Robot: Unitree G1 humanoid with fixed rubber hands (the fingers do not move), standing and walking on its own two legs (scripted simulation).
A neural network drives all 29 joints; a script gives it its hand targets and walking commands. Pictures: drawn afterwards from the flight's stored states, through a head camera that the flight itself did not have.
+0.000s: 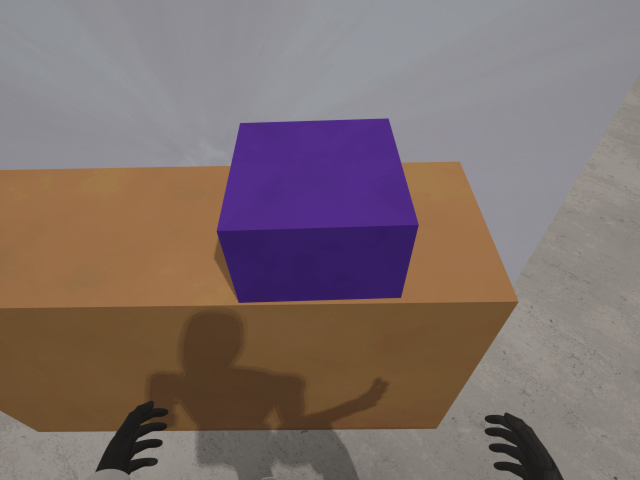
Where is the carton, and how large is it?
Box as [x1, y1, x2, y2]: [217, 118, 418, 302]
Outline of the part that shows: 388,118 240,123 217,227 219,240 239,302 400,297 418,224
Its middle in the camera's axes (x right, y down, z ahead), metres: +0.00 -0.06 +0.68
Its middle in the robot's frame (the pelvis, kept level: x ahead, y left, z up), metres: +0.57 +0.02 +0.01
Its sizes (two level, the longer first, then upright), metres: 0.278 0.274 0.174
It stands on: a pedestal, 0.67 m high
